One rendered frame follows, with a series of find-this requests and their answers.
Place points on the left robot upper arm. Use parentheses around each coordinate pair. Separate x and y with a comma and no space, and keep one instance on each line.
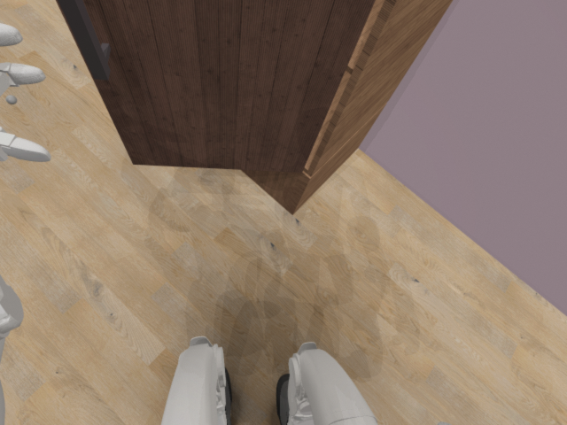
(11,316)

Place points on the right robot thigh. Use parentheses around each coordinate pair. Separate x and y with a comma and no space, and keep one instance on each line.
(333,397)

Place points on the handle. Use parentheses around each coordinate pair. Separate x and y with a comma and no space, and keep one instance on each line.
(96,55)

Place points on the robot left shin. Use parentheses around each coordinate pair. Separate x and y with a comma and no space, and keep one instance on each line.
(220,396)

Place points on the robot left hand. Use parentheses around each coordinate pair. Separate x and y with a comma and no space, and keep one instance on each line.
(19,74)

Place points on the cupboard door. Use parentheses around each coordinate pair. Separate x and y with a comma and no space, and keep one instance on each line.
(228,84)

